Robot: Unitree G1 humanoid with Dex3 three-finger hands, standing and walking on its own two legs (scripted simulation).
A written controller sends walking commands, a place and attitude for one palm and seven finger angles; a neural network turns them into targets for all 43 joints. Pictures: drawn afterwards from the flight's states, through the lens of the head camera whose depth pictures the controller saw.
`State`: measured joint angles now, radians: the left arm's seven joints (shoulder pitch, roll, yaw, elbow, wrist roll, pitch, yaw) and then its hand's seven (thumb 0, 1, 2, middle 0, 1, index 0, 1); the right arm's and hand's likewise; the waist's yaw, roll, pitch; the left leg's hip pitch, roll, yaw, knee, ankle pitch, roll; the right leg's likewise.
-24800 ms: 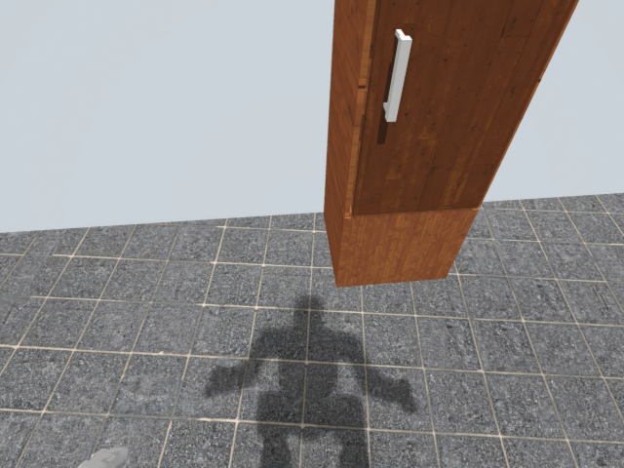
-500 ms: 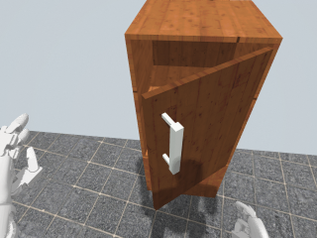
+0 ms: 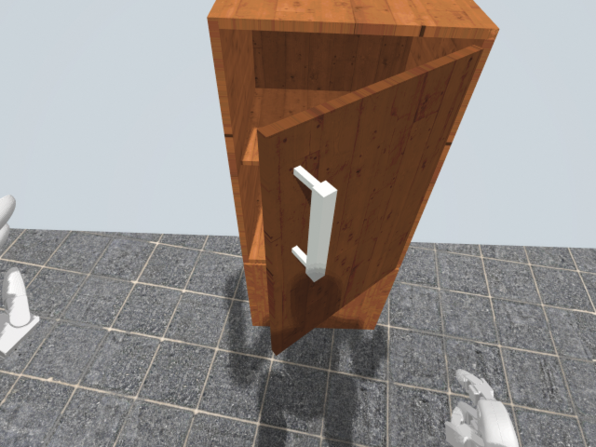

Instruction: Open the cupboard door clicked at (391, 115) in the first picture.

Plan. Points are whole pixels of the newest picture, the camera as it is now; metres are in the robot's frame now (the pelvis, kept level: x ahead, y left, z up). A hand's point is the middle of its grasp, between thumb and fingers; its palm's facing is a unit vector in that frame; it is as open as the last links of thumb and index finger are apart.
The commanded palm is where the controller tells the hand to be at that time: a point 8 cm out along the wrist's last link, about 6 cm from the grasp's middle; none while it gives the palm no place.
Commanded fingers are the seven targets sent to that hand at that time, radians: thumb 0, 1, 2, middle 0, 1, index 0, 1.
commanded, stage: step back with the hand held close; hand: left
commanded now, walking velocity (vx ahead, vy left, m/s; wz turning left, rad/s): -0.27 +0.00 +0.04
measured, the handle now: (309, 227) +0.38 +0.01 +0.11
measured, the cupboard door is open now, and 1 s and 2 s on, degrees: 39 39 39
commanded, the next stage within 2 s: stop stepping back and stand still in 0.62 s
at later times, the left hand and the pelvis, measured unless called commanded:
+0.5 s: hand out of the picture +0.09 +0.29 +0.19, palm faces +0.50 -0.74 -0.46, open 7.4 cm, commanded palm +0.04 +0.31 +0.18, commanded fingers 0.00 0.90 0.90 -0.20 -0.30 -0.20 -0.30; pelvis -0.09 +0.01 +0.00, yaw +1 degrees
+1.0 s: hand out of the picture -0.01 +0.24 +0.17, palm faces +0.47 -0.76 -0.45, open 7.4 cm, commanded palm -0.06 +0.26 +0.18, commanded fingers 0.00 0.90 0.90 -0.20 -0.30 -0.20 -0.30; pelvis -0.21 -0.03 -0.01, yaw -1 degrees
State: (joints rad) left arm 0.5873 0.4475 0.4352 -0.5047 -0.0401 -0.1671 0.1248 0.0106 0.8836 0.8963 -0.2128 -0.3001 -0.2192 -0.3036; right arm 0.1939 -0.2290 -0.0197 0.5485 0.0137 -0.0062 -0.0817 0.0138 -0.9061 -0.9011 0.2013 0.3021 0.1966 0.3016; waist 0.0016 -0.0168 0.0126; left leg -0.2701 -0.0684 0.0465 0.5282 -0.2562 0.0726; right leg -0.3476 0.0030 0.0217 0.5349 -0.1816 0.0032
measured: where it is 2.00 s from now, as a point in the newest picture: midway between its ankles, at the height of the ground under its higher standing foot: outside the picture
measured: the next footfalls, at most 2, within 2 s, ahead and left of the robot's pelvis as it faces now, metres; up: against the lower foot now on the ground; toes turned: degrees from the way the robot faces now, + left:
right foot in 0.72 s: -0.26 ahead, -0.13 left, +0.00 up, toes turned -2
left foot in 0.98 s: -0.16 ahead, +0.06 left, +0.00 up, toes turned +0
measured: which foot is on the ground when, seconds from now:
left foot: down 0.00-0.76, up 0.78-0.96, down 0.98-1.00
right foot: down 0.00-0.32, up 0.34-0.70, down 0.72-1.00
